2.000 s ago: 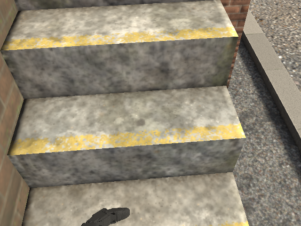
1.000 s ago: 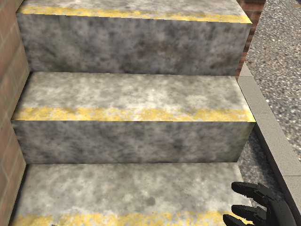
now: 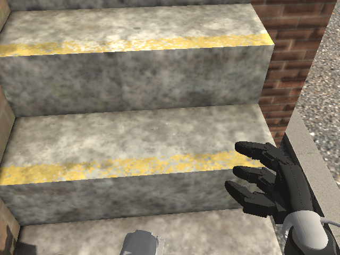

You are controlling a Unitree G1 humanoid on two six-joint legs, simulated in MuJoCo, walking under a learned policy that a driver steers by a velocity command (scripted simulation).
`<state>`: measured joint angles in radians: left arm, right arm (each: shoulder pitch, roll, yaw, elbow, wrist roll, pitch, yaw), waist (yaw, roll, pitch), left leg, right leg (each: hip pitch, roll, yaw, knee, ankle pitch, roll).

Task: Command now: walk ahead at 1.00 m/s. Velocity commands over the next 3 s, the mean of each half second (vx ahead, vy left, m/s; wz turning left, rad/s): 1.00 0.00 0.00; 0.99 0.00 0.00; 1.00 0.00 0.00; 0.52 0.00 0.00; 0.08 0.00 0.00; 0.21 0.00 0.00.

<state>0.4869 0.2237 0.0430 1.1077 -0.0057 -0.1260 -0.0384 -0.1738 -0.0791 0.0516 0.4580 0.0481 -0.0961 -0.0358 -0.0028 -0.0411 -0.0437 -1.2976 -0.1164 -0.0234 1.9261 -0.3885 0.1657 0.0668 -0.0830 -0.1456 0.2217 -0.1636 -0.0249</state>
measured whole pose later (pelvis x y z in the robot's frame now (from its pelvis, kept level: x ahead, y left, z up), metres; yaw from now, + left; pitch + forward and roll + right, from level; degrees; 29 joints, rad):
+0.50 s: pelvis +0.25 +0.01 +0.23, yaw -1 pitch +3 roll -5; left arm 0.03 0.09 -0.05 0.55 0.02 -0.02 -0.05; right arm 0.40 -0.19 -0.03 0.97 0.05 -0.16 -0.03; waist 0.02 0.07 -0.04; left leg -0.04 0.06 0.03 0.31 0.00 0.14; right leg -0.92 0.03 -0.15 1.35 -0.51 -0.14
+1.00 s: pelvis +0.52 +0.09 +0.49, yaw +2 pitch +1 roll +1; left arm 0.33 0.22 0.08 0.84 0.04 -0.14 -0.07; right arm 0.14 -0.22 -0.01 0.75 0.00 -0.03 -0.05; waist 0.02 0.04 -0.06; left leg -0.70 -0.11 0.03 1.20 -0.53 0.09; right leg -0.40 0.01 0.13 1.37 0.06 -0.09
